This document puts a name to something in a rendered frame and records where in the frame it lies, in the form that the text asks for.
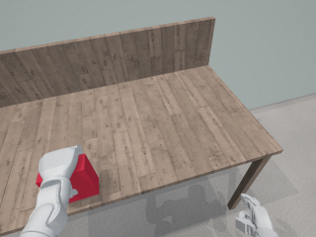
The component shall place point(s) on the right robot hand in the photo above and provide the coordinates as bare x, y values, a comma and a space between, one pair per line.
248, 223

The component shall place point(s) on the robot left forearm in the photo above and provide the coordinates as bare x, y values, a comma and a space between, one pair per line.
50, 216

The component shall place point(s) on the robot right forearm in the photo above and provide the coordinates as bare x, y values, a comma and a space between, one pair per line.
265, 232

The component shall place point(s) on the sponge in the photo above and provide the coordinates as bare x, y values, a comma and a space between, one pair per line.
84, 179

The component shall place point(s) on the left robot hand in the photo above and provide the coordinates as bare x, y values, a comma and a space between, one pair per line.
61, 162

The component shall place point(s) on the table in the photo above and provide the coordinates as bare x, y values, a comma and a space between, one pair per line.
145, 106

